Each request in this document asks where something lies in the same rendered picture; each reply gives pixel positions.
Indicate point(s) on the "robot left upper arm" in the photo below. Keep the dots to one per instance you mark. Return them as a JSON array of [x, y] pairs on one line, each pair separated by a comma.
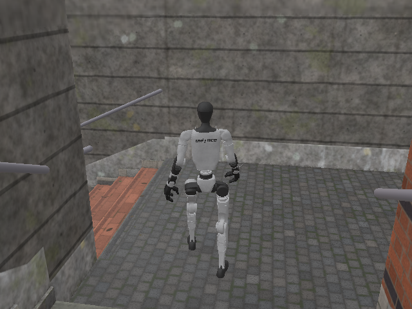
[[182, 147]]

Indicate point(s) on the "left robot hand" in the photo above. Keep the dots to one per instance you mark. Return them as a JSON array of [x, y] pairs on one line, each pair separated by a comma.
[[167, 192]]

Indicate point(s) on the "robot right forearm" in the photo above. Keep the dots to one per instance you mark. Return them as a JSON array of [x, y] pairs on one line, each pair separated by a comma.
[[234, 166]]

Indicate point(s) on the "robot left forearm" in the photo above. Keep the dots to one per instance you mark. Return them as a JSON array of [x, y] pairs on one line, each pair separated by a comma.
[[174, 174]]

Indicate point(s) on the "right robot hand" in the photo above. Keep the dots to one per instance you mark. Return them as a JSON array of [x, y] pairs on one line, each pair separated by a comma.
[[230, 173]]

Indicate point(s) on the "robot right shin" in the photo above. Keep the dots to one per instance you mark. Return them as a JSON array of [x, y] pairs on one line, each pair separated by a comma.
[[222, 241]]

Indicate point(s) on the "left robot thigh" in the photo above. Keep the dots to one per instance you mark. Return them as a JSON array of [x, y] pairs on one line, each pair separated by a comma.
[[191, 188]]

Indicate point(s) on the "robot right upper arm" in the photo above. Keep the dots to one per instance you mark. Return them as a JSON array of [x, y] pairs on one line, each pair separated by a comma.
[[228, 143]]

